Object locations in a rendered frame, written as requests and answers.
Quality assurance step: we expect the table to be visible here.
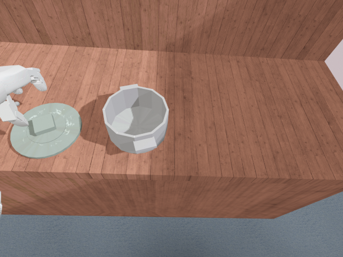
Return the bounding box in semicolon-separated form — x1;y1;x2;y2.
0;0;343;219

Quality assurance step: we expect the lid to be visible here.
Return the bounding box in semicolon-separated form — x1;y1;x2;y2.
10;103;82;159

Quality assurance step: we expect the pot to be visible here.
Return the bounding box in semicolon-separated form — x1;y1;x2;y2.
102;84;169;154

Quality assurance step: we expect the left robot hand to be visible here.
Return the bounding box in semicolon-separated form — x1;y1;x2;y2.
0;65;47;127

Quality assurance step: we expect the knob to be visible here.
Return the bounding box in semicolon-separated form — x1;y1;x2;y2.
32;114;56;135

